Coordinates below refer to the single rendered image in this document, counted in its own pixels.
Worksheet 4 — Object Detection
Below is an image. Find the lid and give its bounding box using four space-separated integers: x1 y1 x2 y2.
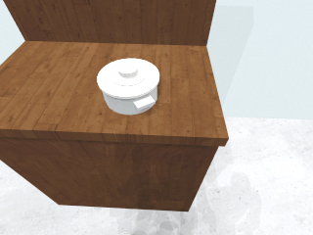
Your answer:
97 58 159 99

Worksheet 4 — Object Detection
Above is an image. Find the table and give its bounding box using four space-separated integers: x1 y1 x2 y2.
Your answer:
0 0 229 212

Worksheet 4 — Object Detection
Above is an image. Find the pot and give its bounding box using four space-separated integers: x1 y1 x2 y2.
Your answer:
103 87 157 116

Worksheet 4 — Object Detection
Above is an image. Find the knob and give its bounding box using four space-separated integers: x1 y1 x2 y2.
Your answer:
117 62 138 77

